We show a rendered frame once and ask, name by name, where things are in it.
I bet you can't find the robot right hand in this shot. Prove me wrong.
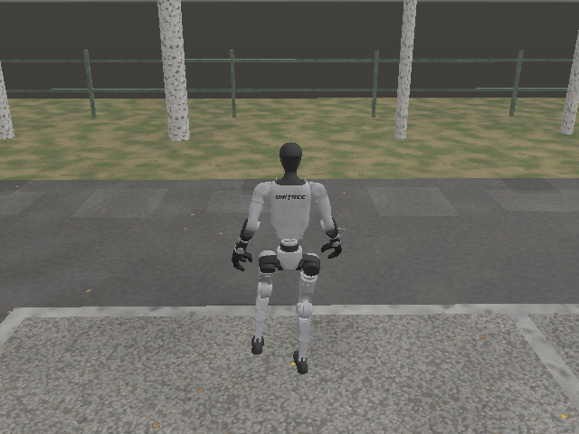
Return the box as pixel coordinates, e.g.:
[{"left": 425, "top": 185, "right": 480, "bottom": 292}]
[{"left": 321, "top": 243, "right": 342, "bottom": 259}]

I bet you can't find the robot left upper arm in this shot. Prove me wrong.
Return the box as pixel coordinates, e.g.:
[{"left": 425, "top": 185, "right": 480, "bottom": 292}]
[{"left": 245, "top": 182, "right": 271, "bottom": 232}]

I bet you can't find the right robot thigh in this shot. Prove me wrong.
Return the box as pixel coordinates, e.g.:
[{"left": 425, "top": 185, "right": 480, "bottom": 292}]
[{"left": 296, "top": 253, "right": 320, "bottom": 318}]

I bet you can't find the robot right forearm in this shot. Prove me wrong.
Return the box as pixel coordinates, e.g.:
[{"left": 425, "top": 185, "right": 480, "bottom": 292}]
[{"left": 326, "top": 217, "right": 341, "bottom": 247}]

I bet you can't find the robot left forearm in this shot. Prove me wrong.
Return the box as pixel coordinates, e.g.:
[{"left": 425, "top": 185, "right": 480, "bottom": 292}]
[{"left": 234, "top": 218, "right": 254, "bottom": 254}]

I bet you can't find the robot torso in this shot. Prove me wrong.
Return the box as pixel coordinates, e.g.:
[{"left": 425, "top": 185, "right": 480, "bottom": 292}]
[{"left": 269, "top": 177, "right": 311, "bottom": 271}]

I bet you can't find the robot left hand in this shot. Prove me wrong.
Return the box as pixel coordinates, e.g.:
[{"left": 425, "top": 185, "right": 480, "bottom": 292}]
[{"left": 232, "top": 250, "right": 252, "bottom": 271}]

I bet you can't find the robot right upper arm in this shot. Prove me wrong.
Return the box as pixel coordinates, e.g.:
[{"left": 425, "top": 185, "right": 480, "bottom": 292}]
[{"left": 309, "top": 182, "right": 335, "bottom": 231}]

